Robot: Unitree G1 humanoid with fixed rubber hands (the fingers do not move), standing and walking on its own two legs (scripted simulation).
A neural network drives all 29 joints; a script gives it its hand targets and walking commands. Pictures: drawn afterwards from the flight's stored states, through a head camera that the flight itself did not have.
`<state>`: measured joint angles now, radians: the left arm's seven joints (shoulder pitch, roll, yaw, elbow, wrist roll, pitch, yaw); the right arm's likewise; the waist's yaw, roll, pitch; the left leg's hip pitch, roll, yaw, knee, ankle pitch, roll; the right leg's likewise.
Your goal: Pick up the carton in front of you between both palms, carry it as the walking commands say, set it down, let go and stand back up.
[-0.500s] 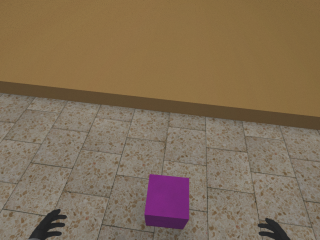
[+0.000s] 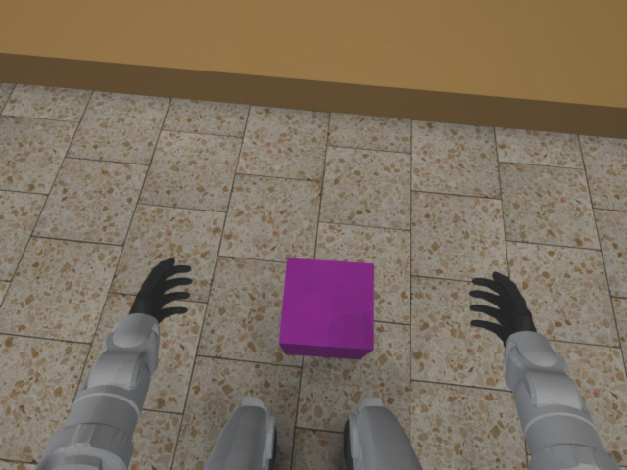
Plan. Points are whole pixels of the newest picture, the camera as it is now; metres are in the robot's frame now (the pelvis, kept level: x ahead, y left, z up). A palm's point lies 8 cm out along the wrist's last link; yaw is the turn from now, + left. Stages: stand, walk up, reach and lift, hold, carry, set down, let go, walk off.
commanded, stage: reach and lift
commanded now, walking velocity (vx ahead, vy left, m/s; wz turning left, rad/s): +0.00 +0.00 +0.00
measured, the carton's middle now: (326, 312) +0.42 -0.03 -0.57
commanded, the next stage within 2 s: none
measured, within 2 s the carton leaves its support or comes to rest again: neither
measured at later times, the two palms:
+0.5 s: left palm (222, 243) +0.45 +0.16 -0.17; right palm (451, 259) +0.43 -0.22 -0.17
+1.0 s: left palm (241, 291) +0.43 +0.16 -0.41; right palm (417, 303) +0.41 -0.23 -0.41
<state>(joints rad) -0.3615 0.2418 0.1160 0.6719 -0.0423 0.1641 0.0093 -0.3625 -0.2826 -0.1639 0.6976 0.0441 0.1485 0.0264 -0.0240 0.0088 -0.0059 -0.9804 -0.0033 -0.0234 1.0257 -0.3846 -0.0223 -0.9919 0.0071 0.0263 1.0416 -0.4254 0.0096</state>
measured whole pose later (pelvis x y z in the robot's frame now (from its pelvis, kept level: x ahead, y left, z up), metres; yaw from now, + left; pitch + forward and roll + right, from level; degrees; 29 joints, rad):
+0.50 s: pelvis -0.06 +0.00 -0.06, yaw +0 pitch +43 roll +1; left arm -1.11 0.21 0.32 0.94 0.06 0.11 0.05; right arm -1.08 -0.24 -0.34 0.93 -0.04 0.10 -0.01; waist -0.04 0.02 -0.04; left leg -1.59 -0.01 -0.03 1.17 -0.33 -0.03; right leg -1.61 0.02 0.04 1.18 -0.32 0.01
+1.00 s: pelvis -0.08 +0.01 -0.25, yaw +0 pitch +47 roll +0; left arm -1.13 0.28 0.13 0.87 -0.14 0.08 0.13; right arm -1.11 -0.34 -0.20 0.91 0.18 0.05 -0.05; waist -0.04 0.01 0.05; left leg -2.21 -0.05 -0.04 1.92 -0.54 -0.05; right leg -2.22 0.04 0.05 1.91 -0.52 0.04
